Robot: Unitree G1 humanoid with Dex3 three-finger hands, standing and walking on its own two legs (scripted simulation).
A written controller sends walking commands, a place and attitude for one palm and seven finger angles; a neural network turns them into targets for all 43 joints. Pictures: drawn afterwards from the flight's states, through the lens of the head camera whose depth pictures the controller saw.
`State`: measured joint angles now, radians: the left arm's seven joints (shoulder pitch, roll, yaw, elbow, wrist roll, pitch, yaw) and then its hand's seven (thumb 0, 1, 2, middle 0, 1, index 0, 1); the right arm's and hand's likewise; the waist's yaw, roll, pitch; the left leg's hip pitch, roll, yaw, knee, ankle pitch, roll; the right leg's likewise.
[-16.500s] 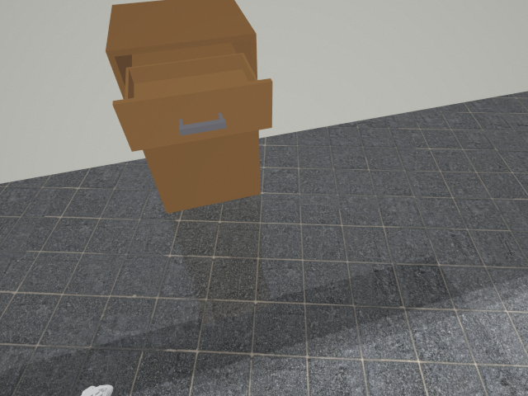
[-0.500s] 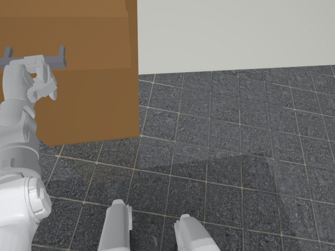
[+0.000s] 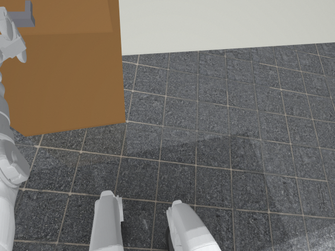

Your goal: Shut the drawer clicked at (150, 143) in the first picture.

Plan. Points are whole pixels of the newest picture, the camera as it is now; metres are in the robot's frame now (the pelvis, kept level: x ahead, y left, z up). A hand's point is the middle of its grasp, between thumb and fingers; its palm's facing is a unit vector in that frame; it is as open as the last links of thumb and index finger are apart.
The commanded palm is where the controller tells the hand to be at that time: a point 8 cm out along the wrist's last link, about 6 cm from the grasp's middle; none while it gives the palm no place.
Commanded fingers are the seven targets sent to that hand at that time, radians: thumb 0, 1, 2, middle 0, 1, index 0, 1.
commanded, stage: push the drawer shut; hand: left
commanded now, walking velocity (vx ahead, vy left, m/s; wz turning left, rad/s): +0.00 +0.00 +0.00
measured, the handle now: out of the picture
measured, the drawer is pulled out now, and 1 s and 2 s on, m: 0.00 0.00 0.00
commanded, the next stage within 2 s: pull the fist back off the drawer in 0.48 s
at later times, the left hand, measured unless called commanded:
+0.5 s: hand (11, 38) +0.54 +0.28 +0.09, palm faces +0.13 -0.99 -0.05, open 3.2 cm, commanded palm +0.60 +0.28 +0.09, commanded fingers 0.00 0.90 0.90 -1.40 -1.60 -1.40 -1.60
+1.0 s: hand (11, 39) +0.54 +0.28 +0.08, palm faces +0.14 -0.99 -0.02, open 3.1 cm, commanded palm +0.54 +0.28 +0.09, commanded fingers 0.00 0.90 0.90 -1.40 -1.60 -1.40 -1.60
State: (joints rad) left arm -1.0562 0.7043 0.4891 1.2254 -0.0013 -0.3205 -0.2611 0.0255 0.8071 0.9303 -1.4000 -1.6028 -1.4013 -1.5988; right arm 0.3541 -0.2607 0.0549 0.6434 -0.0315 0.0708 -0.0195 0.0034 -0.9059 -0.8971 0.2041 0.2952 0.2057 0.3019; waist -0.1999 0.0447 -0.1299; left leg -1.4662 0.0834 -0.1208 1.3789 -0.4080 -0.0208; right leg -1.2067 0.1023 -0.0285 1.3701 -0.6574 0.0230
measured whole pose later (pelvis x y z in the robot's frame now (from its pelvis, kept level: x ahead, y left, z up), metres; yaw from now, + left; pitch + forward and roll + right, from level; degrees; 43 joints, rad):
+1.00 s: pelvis -0.03 +0.01 -0.01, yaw -1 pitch +28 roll -10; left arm -1.19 0.77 0.41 1.22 0.02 -0.21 -0.23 0.01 0.66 0.89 -1.40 -1.60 -1.40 -1.60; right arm 0.37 -0.25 0.10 0.65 -0.04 0.01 -0.03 0.00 -0.90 -0.90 0.21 0.30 0.21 0.30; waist -0.23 0.04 -0.11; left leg -1.56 0.07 -0.14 1.41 -0.37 0.00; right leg -1.28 0.10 -0.05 1.39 -0.62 0.04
